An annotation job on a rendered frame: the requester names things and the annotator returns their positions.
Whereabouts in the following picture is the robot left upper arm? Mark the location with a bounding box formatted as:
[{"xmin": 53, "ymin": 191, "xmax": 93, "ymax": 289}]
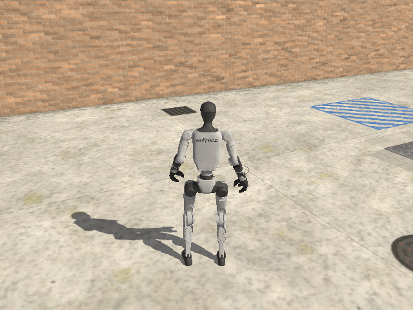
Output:
[{"xmin": 175, "ymin": 129, "xmax": 194, "ymax": 164}]

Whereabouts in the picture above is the robot left hand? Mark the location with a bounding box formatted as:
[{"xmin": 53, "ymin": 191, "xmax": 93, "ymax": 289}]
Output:
[{"xmin": 169, "ymin": 171, "xmax": 184, "ymax": 182}]

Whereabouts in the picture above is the robot right hand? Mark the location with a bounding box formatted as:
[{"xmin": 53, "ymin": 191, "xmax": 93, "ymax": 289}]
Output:
[{"xmin": 234, "ymin": 178, "xmax": 248, "ymax": 193}]

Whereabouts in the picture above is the right robot forearm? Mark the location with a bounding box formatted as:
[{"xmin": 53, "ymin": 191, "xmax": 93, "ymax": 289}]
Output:
[{"xmin": 233, "ymin": 156, "xmax": 247, "ymax": 181}]

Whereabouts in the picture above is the left robot thigh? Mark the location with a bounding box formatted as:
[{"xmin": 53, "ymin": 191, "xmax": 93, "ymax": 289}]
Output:
[{"xmin": 183, "ymin": 180, "xmax": 197, "ymax": 225}]

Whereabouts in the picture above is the humanoid robot torso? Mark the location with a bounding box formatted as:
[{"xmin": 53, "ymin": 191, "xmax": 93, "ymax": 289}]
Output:
[{"xmin": 192, "ymin": 126, "xmax": 222, "ymax": 194}]

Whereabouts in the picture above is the left robot forearm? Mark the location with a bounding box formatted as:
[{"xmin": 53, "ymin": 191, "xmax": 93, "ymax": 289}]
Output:
[{"xmin": 170, "ymin": 154, "xmax": 181, "ymax": 173}]

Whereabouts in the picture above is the robot right upper arm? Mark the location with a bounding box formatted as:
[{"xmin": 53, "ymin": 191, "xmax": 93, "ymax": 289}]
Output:
[{"xmin": 221, "ymin": 130, "xmax": 239, "ymax": 166}]

